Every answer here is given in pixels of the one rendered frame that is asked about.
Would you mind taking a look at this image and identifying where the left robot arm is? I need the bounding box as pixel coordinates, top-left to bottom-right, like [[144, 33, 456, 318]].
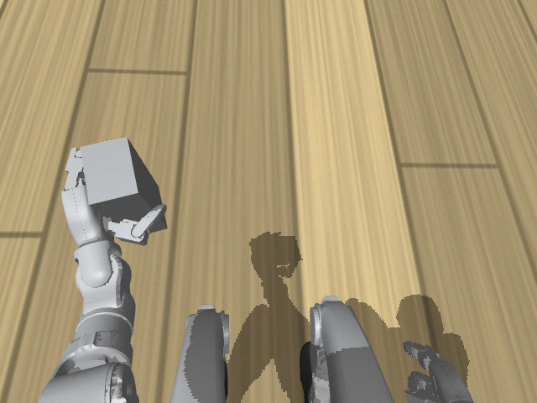
[[38, 239, 139, 403]]

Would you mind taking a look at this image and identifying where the carton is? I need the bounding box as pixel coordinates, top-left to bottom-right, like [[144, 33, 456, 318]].
[[81, 137, 168, 233]]

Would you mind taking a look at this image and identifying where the right robot hand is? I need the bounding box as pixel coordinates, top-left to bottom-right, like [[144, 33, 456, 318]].
[[403, 341, 473, 403]]

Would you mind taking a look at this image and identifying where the left robot hand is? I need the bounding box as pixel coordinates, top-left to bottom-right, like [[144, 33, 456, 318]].
[[61, 140, 167, 248]]

